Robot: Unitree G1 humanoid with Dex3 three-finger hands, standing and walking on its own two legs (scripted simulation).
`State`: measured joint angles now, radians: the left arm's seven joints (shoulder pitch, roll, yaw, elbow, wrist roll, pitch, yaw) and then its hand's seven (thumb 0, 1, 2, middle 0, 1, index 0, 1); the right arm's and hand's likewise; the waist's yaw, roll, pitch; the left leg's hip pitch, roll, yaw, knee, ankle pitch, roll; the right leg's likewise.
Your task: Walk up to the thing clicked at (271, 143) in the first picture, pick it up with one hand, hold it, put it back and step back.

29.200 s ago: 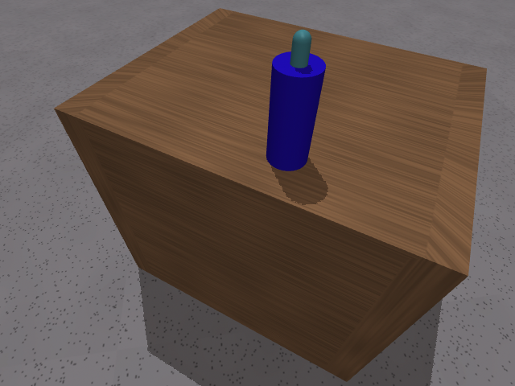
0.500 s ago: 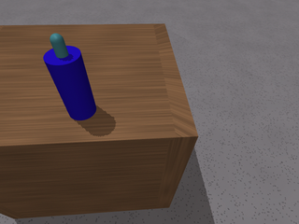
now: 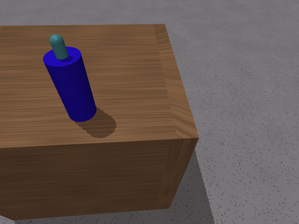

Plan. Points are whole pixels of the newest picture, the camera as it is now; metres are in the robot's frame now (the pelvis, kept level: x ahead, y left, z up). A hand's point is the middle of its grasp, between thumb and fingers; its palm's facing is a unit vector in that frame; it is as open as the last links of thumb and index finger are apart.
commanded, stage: stand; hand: left
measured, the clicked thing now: (71, 80) +0.46 +0.20 +0.15
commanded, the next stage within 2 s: step back in 0.64 s
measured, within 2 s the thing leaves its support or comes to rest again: neither
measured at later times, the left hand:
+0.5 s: hand out of the picture +0.07 +0.26 -0.16, palm faces -0.04 -0.94 -0.35, open 7.4 cm
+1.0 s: hand out of the picture +0.05 +0.28 -0.17, palm faces -0.07 -0.91 -0.40, open 7.4 cm
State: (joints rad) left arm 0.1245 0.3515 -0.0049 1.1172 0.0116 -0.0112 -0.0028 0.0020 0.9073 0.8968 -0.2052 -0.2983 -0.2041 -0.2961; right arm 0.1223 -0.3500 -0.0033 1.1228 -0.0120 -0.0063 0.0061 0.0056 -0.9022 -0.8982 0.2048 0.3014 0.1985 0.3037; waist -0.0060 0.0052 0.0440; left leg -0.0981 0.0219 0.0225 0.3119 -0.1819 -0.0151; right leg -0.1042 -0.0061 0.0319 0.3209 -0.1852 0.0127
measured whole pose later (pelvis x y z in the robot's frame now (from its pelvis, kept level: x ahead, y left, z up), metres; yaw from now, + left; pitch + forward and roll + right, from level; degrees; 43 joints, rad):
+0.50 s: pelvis +0.00 +0.00 +0.00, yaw +0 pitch -2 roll +0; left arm 0.13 0.35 0.00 1.12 0.01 -0.01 0.00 0.00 0.91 0.90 -0.20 -0.30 -0.20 -0.30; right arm 0.12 -0.35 -0.01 1.12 -0.01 -0.01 0.01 0.01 -0.90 -0.90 0.20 0.30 0.20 0.30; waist -0.01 0.00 0.05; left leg -0.10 0.02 0.03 0.31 -0.18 -0.01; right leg -0.10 -0.01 0.03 0.32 -0.19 0.02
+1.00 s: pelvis -0.06 +0.01 -0.02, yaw -1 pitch -1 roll +1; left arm 0.09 0.38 0.05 0.93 0.04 0.04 0.00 0.00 0.91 0.90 -0.21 -0.30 -0.21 -0.30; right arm 0.08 -0.41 -0.07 0.97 0.00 0.06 0.01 0.00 -0.90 -0.90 0.20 0.30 0.20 0.30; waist 0.01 -0.01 0.18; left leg -0.38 -0.06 -0.05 0.94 -0.53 0.03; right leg -0.34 -0.02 0.06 0.58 -0.23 0.00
